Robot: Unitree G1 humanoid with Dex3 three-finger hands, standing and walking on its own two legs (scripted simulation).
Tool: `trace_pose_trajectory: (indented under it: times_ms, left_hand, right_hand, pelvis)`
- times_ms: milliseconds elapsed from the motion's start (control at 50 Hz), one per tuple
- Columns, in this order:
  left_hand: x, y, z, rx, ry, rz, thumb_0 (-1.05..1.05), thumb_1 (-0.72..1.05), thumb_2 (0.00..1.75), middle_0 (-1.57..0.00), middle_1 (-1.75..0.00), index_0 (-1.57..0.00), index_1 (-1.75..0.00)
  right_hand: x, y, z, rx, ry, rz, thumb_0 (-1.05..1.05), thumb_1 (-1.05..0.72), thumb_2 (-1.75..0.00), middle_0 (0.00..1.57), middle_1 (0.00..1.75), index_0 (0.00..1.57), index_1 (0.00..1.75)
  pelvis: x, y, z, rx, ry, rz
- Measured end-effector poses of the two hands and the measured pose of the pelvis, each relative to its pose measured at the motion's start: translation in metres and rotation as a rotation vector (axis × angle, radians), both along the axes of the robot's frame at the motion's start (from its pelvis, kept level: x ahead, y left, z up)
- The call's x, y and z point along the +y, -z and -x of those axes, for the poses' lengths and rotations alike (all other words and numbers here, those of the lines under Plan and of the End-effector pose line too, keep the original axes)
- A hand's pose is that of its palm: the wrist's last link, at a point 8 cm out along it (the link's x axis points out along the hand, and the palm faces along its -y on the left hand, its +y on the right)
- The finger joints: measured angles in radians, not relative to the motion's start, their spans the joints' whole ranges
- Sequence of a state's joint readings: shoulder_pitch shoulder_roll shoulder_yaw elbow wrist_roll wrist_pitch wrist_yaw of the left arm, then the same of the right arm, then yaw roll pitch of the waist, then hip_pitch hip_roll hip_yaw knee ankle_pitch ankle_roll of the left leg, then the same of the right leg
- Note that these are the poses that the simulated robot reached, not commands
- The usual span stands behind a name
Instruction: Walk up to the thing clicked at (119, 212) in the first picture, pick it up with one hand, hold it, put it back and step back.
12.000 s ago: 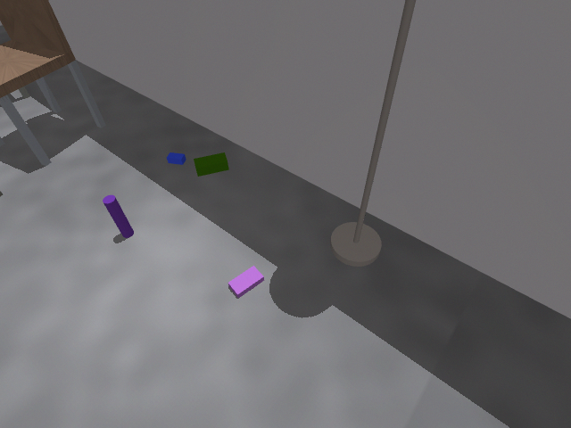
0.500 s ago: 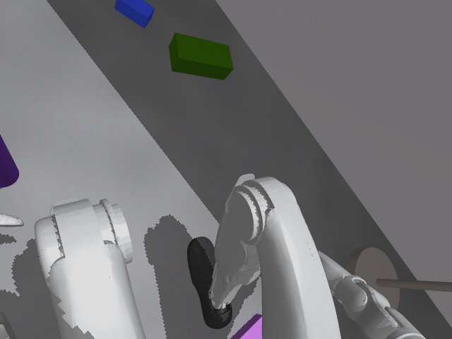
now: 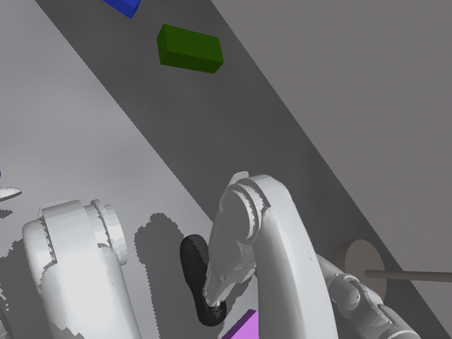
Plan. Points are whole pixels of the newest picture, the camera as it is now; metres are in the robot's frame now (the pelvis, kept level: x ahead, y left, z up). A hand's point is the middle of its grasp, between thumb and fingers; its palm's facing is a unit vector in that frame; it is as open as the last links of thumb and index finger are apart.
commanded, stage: close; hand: left
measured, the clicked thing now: out of the picture +0.42 +0.31 -0.16
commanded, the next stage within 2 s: settle in 0.50 s
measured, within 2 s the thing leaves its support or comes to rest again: leaves its support in 0.86 s
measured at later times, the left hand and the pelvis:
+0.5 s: hand out of the picture +0.41 +0.31 -0.15, palm faces +0.41 -0.91 +0.01, open 8.2 cm; pelvis +0.00 +0.00 +0.00, yaw +0 degrees
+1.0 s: hand out of the picture +0.41 +0.32 -0.12, palm faces +0.41 -0.91 +0.01, open 8.4 cm; pelvis +0.00 +0.00 +0.01, yaw +0 degrees
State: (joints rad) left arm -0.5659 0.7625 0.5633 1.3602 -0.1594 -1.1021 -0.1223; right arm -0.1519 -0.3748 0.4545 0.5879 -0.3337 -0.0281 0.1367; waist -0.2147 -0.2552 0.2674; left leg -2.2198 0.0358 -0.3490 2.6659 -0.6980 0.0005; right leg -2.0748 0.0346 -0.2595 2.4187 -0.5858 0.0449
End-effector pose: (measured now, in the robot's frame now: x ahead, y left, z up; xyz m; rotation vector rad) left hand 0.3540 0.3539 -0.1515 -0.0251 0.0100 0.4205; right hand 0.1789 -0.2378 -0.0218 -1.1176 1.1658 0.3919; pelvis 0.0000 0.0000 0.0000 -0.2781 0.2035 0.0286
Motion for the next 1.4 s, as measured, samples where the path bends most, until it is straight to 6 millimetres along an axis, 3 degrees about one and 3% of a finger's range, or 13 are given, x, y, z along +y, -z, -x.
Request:
trace_pose_trajectory:
  times_ms: [200,400,560,880,1220,1400]
  left_hand:
    - [-0.003,-0.001,-0.008,0.005,0.010,-0.002,-0.01,0.05,0.44,-0.40,-0.37,-0.39,-0.38]
    - [-0.004,-0.003,-0.014,0.005,-0.012,-0.006,-0.01,0.31,0.63,-0.61,-0.56,-0.58,-0.58]
    - [-0.007,-0.004,-0.021,0.012,-0.004,-0.012,0.03,0.18,0.72,-0.78,-0.79,-0.68,-0.80]
    - [-0.007,-0.009,-0.025,-0.010,0.007,-0.019,0.10,-0.19,1.08,-0.90,-1.21,-0.81,-1.18]
    - [0.019,-0.084,-0.007,-0.055,0.011,-0.056,0.09,-0.24,1.17,-0.90,-1.27,-0.80,-1.23]
    - [0.025,-0.127,0.004,-0.034,0.005,-0.069,0.09,-0.24,1.17,-0.91,-1.26,-0.81,-1.23]
  right_hand:
    - [0.000,-0.002,-0.003,-0.003,-0.001,0.007,0.00,-0.87,-0.89,0.20,0.30,0.21,0.30]
    - [-0.002,-0.001,0.005,0.019,0.017,0.012,0.00,-0.86,-0.89,0.20,0.30,0.21,0.30]
    - [-0.005,0.001,0.013,0.035,0.040,0.012,0.00,-0.86,-0.89,0.20,0.30,0.21,0.30]
    - [-0.010,0.000,0.015,0.048,0.078,0.017,0.00,-0.89,-0.90,0.20,0.30,0.21,0.30]
    - [-0.003,0.001,-0.014,-0.062,0.167,-0.116,0.00,-0.89,-0.90,0.20,0.30,0.21,0.30]
    - [-0.001,0.014,-0.015,-0.066,0.289,-0.210,0.00,-0.89,-0.90,0.20,0.30,0.21,0.30]
  pelvis:
    - [0.000,-0.001,0.001,0.000,0.003,0.003]
    - [0.000,-0.002,0.001,0.005,0.005,0.002]
    - [-0.001,-0.003,0.001,0.008,0.008,0.001]
    - [-0.001,-0.006,-0.002,0.029,0.006,0.001]
    - [-0.004,-0.021,-0.006,0.129,-0.028,-0.031]
    - [-0.007,-0.033,-0.011,0.207,-0.057,-0.064]
